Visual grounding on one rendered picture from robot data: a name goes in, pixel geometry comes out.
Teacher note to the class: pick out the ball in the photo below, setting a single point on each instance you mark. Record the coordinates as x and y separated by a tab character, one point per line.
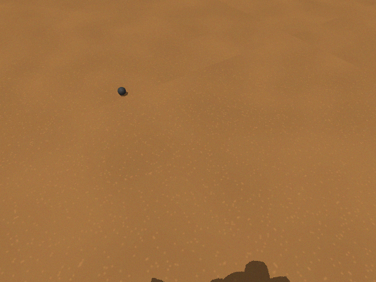
121	91

